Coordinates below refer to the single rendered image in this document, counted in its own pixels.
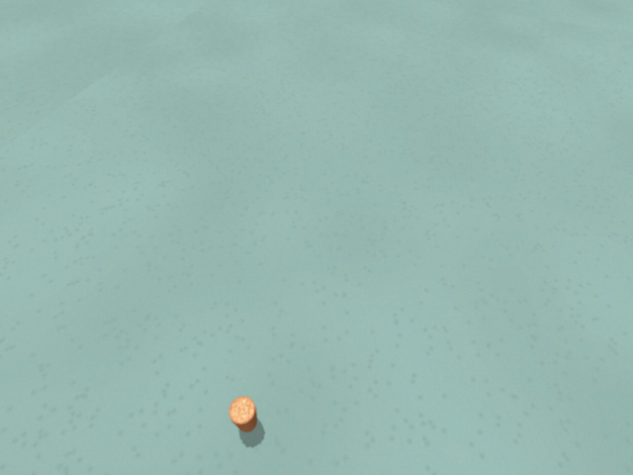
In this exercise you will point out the cup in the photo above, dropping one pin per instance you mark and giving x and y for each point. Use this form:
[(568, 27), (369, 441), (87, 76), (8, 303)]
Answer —
[(242, 412)]

